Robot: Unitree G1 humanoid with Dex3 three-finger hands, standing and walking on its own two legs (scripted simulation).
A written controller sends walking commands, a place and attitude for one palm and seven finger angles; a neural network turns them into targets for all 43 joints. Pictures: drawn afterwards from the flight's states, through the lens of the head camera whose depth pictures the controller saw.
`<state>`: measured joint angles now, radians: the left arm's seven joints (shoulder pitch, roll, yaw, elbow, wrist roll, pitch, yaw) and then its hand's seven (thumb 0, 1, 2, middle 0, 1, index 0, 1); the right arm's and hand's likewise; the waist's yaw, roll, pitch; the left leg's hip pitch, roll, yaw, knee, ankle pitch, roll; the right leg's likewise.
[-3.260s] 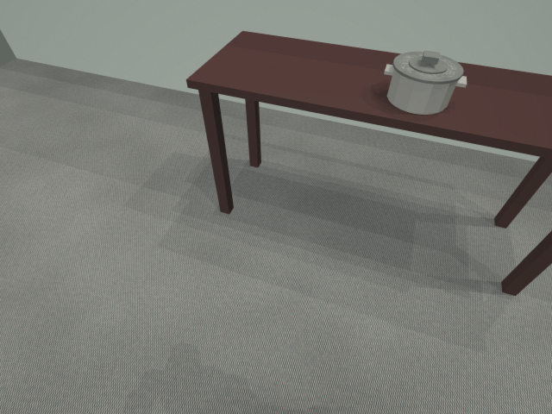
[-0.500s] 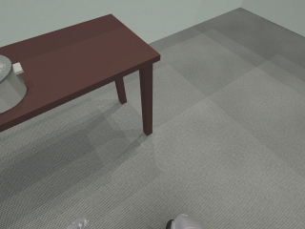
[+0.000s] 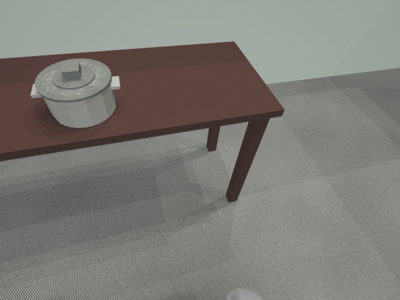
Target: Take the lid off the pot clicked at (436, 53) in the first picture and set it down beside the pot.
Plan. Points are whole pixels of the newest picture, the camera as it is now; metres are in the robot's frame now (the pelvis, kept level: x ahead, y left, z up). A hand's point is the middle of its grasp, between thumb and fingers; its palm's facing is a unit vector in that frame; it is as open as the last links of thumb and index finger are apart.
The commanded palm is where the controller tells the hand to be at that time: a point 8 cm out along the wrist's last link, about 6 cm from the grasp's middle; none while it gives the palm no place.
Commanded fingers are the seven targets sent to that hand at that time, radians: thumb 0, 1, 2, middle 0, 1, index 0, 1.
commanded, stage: turn to face it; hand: left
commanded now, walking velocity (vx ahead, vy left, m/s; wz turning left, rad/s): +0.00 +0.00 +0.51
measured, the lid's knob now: (71, 69) +0.65 +0.39 +0.07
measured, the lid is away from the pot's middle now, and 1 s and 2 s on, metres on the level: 0.00 0.00 0.00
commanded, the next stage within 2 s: take the last steps up to it in 0.40 s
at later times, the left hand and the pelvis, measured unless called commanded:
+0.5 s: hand out of the picture -0.03 +0.14 -0.15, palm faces +0.30 -0.92 -0.26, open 7.4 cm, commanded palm none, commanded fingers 0.00 0.90 0.90 -0.20 -0.30 -0.20 -0.30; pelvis -0.01 -0.06 +0.01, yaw +15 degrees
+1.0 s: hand out of the picture -0.01 +0.21 -0.15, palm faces +0.36 -0.91 -0.22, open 7.4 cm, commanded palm none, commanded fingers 0.00 0.90 0.90 -0.20 -0.30 -0.20 -0.30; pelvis +0.02 +0.00 +0.01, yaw +20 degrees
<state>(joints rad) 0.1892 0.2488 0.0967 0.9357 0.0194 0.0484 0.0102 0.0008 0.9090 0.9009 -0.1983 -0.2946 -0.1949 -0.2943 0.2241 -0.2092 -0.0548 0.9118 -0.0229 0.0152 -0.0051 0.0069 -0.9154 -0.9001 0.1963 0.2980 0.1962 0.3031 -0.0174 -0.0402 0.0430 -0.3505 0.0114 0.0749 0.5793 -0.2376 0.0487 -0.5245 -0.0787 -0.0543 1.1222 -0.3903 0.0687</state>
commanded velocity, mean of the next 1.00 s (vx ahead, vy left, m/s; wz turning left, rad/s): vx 0.16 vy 0.03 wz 0.20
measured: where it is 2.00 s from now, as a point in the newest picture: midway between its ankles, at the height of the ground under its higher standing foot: (168, 296)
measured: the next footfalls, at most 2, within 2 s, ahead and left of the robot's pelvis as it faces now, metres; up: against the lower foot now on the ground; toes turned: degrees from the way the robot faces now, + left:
right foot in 0.22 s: +0.07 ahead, -0.15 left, +0.00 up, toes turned +4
left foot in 0.66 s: -0.05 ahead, +0.08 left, +0.00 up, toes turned +21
